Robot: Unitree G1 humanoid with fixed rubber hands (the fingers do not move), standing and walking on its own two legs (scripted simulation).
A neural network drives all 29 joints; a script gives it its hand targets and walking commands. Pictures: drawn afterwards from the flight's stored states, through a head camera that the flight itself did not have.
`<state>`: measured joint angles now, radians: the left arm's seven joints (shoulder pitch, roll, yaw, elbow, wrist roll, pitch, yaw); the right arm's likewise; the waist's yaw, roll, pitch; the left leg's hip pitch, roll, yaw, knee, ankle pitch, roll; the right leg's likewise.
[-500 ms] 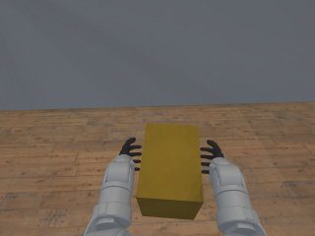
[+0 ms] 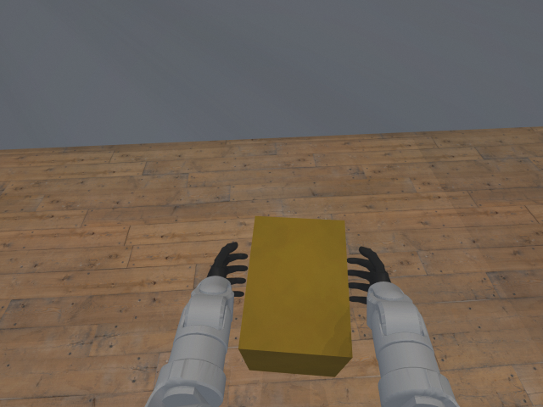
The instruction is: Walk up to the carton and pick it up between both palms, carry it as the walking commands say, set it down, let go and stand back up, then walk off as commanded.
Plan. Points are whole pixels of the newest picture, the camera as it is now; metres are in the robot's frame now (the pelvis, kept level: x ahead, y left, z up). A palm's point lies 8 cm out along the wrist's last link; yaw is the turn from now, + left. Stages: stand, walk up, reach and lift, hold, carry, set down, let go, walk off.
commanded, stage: set down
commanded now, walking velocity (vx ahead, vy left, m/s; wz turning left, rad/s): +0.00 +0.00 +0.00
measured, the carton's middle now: (295, 297) +0.34 -0.02 -0.09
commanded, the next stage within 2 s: none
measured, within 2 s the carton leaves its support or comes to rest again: neither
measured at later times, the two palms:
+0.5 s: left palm (232, 305) +0.33 +0.10 -0.09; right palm (367, 314) +0.31 -0.14 -0.10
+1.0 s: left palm (238, 308) +0.36 +0.10 -0.18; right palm (355, 313) +0.35 -0.14 -0.18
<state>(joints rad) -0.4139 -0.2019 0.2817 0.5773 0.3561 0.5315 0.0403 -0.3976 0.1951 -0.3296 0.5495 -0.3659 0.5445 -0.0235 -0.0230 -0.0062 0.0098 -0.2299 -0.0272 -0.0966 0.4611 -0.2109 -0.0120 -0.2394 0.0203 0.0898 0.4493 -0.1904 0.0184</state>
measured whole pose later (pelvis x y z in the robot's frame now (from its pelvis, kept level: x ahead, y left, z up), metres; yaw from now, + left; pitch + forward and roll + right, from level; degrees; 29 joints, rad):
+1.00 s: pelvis -0.03 +0.00 -0.12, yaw +0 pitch +32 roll +0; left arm -0.65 -0.24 0.43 0.62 0.31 0.19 0.17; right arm -0.64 0.20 -0.43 0.59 -0.31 0.22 -0.13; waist -0.03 0.02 -0.18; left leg -1.33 -0.10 -0.13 1.18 -0.42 -0.04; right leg -1.34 0.08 0.10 1.17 -0.40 0.04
